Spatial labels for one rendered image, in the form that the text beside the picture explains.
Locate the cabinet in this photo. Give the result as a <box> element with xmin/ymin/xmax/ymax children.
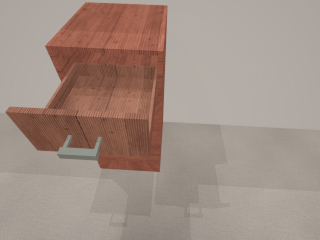
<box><xmin>45</xmin><ymin>2</ymin><xmax>168</xmax><ymax>172</ymax></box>

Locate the handle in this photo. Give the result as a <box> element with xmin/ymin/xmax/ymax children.
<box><xmin>57</xmin><ymin>135</ymin><xmax>102</xmax><ymax>161</ymax></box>

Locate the drawer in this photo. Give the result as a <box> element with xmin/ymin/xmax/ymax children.
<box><xmin>5</xmin><ymin>62</ymin><xmax>158</xmax><ymax>157</ymax></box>

